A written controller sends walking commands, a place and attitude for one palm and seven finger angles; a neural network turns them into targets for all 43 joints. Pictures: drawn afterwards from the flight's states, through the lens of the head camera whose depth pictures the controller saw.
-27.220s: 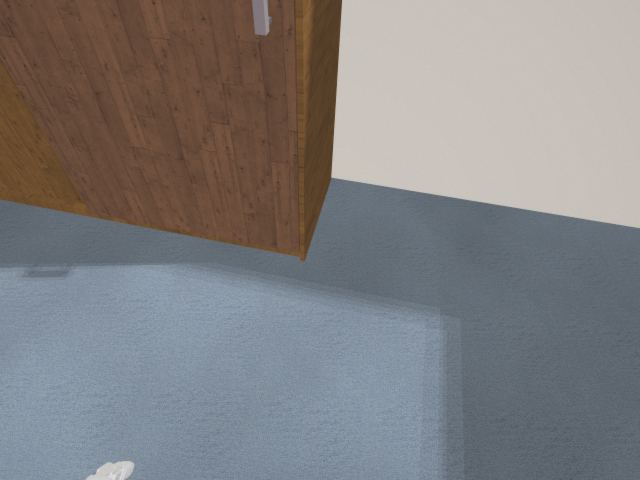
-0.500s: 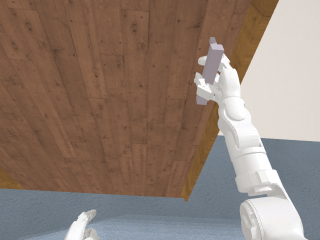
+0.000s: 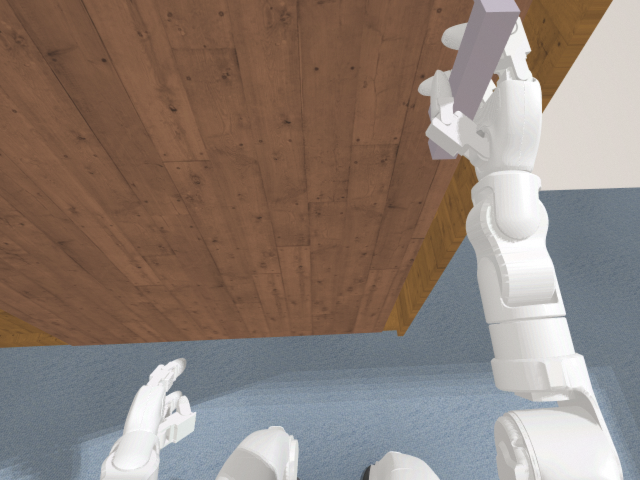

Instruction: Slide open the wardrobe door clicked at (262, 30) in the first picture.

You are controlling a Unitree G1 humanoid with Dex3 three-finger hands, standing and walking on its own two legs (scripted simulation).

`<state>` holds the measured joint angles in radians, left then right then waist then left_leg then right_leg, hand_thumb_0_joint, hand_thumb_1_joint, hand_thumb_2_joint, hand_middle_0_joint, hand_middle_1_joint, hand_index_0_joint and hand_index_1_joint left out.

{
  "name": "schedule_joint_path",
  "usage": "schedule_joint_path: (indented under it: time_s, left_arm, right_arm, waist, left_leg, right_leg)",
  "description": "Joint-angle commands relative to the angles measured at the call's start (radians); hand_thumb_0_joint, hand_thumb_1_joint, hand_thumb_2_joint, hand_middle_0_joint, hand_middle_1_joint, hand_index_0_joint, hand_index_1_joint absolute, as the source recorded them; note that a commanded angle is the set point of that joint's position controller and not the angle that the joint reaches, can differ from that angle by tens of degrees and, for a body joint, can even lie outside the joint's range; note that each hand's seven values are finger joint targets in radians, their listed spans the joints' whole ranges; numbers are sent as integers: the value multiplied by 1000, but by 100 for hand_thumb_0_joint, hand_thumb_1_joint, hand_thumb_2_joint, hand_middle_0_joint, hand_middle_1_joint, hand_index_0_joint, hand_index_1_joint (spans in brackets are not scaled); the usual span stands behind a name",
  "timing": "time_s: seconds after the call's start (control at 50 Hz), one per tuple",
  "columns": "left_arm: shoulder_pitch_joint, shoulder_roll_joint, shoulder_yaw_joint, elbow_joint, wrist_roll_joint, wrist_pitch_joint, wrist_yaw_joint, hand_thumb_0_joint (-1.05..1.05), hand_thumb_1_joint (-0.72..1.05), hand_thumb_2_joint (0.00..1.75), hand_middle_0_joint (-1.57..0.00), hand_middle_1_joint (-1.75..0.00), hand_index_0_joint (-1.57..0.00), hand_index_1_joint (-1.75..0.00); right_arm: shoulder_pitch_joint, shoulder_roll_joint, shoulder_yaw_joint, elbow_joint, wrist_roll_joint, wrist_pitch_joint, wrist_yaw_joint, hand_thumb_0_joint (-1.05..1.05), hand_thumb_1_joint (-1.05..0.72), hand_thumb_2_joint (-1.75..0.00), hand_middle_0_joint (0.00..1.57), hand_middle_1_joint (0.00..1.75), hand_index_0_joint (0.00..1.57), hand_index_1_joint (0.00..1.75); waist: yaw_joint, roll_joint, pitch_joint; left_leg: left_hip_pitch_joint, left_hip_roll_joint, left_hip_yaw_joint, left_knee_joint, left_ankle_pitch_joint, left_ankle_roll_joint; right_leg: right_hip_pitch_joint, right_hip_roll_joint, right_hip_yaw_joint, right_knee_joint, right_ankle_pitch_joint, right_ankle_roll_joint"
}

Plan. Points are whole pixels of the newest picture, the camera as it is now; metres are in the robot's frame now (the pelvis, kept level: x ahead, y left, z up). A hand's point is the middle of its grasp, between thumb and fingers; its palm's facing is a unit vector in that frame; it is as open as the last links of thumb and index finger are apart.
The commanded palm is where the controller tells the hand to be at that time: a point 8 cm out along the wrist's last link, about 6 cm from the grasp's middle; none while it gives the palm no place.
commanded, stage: step sideways, sliding the door along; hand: right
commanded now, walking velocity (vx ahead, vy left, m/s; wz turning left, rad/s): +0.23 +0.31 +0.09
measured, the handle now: (458, 74) +0.46 -0.13 +0.22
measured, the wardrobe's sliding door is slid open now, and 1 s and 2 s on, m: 0.05 0.38 0.58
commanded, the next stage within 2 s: stop walking and hold the door there in 1.98 s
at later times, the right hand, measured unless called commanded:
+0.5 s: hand (332, 118) +0.42 +0.00 +0.21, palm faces +0.18 +0.98 -0.06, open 6.5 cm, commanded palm +0.39 +0.01 +0.21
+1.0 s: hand (92, 128) +0.40 +0.22 +0.21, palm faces -0.11 +0.99 -0.01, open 6.7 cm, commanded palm +0.39 +0.18 +0.21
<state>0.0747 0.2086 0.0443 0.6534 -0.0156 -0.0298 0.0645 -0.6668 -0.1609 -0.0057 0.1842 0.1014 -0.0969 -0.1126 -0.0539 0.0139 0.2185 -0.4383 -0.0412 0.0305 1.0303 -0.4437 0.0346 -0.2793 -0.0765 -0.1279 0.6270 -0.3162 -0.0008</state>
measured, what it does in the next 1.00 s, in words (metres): steps to the left: left foot, then right foot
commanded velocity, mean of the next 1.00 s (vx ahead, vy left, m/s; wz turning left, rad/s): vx -0.16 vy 0.28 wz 0.16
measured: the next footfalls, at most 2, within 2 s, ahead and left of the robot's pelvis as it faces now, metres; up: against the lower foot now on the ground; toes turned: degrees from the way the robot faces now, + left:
left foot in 0.30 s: +0.12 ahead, +0.29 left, +0.00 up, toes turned +2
right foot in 0.46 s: +0.07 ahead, +0.00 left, +0.00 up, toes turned -13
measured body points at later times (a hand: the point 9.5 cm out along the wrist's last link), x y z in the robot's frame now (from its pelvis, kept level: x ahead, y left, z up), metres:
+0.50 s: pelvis +0.05 +0.15 +0.00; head +0.16 +0.14 +0.43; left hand +0.30 +0.35 -0.10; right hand +0.40 -0.05 +0.21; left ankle +0.09 +0.29 -0.69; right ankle +0.03 +0.01 -0.73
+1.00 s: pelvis +0.06 +0.28 +0.00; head +0.17 +0.28 +0.44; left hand +0.31 +0.48 -0.09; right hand +0.40 +0.16 +0.21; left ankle +0.12 +0.38 -0.70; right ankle +0.05 +0.17 -0.73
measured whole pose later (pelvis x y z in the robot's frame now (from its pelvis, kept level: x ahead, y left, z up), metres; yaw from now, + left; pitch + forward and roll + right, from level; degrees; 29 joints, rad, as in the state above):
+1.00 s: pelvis +0.06 +0.28 +0.00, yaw -1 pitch +0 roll -1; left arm -0.04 0.15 0.02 0.55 0.00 -0.07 0.00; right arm -0.31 -0.12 0.13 -0.32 0.06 -0.15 -0.11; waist -0.01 0.01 0.27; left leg -0.46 -0.01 0.03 0.79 -0.31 0.02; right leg -0.25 -0.07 -0.16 0.60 -0.29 0.00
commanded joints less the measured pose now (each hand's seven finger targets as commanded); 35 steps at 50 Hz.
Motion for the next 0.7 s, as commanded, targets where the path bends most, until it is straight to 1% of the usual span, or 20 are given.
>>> schedule_joint_path:
  time_s: [0.0,0.02,0.1,0.18,0.22,0.24,0.26,0.28,0.3,0.32,0.34,0.38,0.4,0.42,0.44,0.46,0.5,0.58,0.64,0.68]
  left_arm:
    - [-58,121,40,-120,-11,-38,-43,0,90,90,-20,-30,-20,-30]
    - [-38,127,44,-121,-15,-33,-43,0,90,90,-20,-30,-20,-30]
    - [-35,126,35,-177,-21,-55,-42,0,90,90,-20,-30,-20,-30]
    - [-39,117,22,-200,-27,-81,-38,0,90,90,-20,-30,-20,-30]
    - [-50,103,14,-209,-34,-85,-44,0,90,90,-20,-30,-20,-30]
    - [-56,94,10,-209,-41,-88,-45,0,90,90,-20,-30,-20,-30]
    - [-53,81,2,-205,-49,-91,-41,0,90,90,-20,-30,-20,-30]
    - [-64,44,-10,-201,-45,-90,-37,0,90,90,-20,-30,-20,-30]
    - [-97,29,-16,-199,-29,-101,-29,0,90,90,-20,-30,-20,-30]
    - [-81,42,5,-192,-30,-99,-19,0,90,90,-20,-30,-20,-30]
    - [-90,48,6,-192,-32,-110,-12,0,90,90,-20,-30,-20,-30]
    - [-82,39,-18,-168,-33,-114,-19,0,90,90,-20,-30,-20,-30]
    - [-74,53,-6,-166,-29,-104,-22,0,90,90,-20,-30,-20,-30]
    - [-71,101,29,-190,-22,-93,-28,0,90,90,-20,-30,-20,-30]
    - [-75,136,60,-228,-17,-86,-62,0,90,90,-20,-30,-20,-30]
    - [-60,155,66,-253,-21,-77,-92,0,90,90,-20,-30,-20,-30]
    - [-62,122,57,-242,-15,-101,-115,0,90,90,-20,-30,-20,-30]
    - [-76,104,39,-271,-11,-123,-102,0,90,90,-20,-30,-20,-30]
    - [-81,87,21,-284,-16,-137,-88,0,90,90,-20,-30,-20,-30]
    - [-93,74,6,-283,-28,-145,-81,0,90,90,-20,-30,-20,-30]
  right_arm:
    - [-626,48,169,-397,-28,-139,88,0,-90,-90,45,140,45,140]
    - [-593,69,182,-379,-33,-125,91,0,-90,-90,45,140,45,140]
    - [-565,147,266,-411,-41,-107,111,0,-90,-90,45,140,45,140]
    - [-491,98,237,-448,-29,-106,101,0,-90,-90,45,140,45,140]
    - [-437,68,217,-469,-24,-108,90,0,-90,-90,45,140,45,140]
    - [-407,47,204,-484,-30,-111,86,0,-90,-90,45,140,45,140]
    - [-372,18,193,-489,-44,-105,80,0,-90,-90,45,140,45,140]
    - [-338,-22,185,-510,-58,-109,76,0,-90,-90,45,140,45,140]
    - [-297,-52,168,-557,-62,-107,69,0,-90,-90,45,140,45,140]
    - [-233,-78,132,-613,-61,-105,67,0,-90,-90,45,140,45,140]
    - [-217,-54,144,-696,-59,-111,64,0,-90,-90,45,140,45,140]
    - [-201,29,202,-761,-44,-127,47,0,-90,-90,45,140,45,140]
    - [-211,39,216,-784,-42,-147,50,0,-90,-90,45,140,45,140]
    - [-209,57,236,-812,-31,-158,63,0,-90,-90,45,140,45,140]
    - [-194,94,256,-791,-34,-161,83,0,-90,-90,45,140,45,140]
    - [-221,101,259,-762,-60,-162,86,0,-90,-90,45,140,45,140]
    - [-265,115,259,-774,-69,-181,83,0,-90,-90,45,140,45,140]
    - [-159,122,279,-728,-73,-133,83,0,-90,-90,45,140,45,140]
    - [-101,116,288,-739,-67,-125,77,0,-90,-90,45,140,45,140]
    - [-61,110,291,-757,-69,-130,72,0,-90,-90,45,140,45,140]
  waist:
    - [97,-112,-513]
    - [97,-101,-509]
    - [101,-279,-509]
    - [102,-369,-516]
    - [88,-340,-525]
    - [76,-276,-528]
    - [80,-146,-520]
    - [82,82,-514]
    - [67,170,-483]
    - [38,397,-536]
    - [47,447,-553]
    - [97,289,-558]
    - [118,236,-583]
    - [124,71,-618]
    - [92,-129,-665]
    - [88,-173,-620]
    - [102,-294,-542]
    - [81,-283,-491]
    - [83,-313,-467]
    - [80,-268,-439]
  left_leg:
    - [-340,149,-156,186,-45,-20]
    - [-285,138,-111,122,13,-32]
    - [-64,105,34,-77,131,-61]
    - [67,58,107,-251,135,-70]
    - [183,29,121,-394,192,-66]
    - [251,37,106,-514,322,-62]
    - [331,83,63,-606,624,-53]
    - [456,237,-78,-591,1037,7]
    - [469,331,-159,-550,1319,52]
    - [524,343,-197,-494,1408,90]
    - [570,347,-196,-448,1473,119]
    - [591,297,-81,-340,1435,90]
    - [452,249,-20,-254,1277,42]
    - [137,141,39,-126,748,-43]
    - [-83,71,-11,33,-52,-48]
    - [-177,69,-49,123,-194,-32]
    - [-229,108,-71,84,-106,-28]
    - [-35,87,-7,-108,73,-47]
    - [111,50,43,-279,148,-53]
    - [204,41,61,-423,283,-63]
  right_leg:
    - [562,-479,410,-149,723,-237]
    - [521,-431,323,-159,672,-200]
    - [376,-298,95,-190,644,-129]
    - [374,-277,49,-124,742,-90]
    - [361,-264,57,-24,697,-49]
    - [335,-228,60,58,638,-52]
    - [261,-150,27,141,495,-48]
    - [45,-63,18,263,136,15]
    - [-103,17,39,350,-270,52]
    - [-153,30,87,469,-357,45]
    - [-179,28,107,474,-378,30]
    - [-96,-10,82,85,-166,20]
    - [119,-64,64,-103,149,12]
    - [451,-258,228,-172,860,-69]
    - [625,-466,383,-120,1336,-180]
    - [678,-461,341,-87,1350,-198]
    - [613,-430,270,-90,1128,-203]
    - [462,-350,86,-115,898,-100]
    - [374,-320,35,-78,788,-67]
    - [303,-286,29,5,674,-70]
